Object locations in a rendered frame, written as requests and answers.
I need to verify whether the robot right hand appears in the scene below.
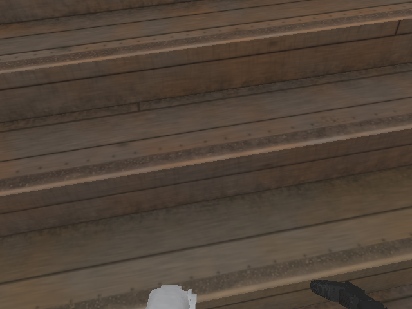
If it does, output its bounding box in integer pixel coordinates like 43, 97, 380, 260
310, 280, 387, 309

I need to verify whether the left robot thigh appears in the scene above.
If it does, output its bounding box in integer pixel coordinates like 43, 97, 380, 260
146, 285, 197, 309

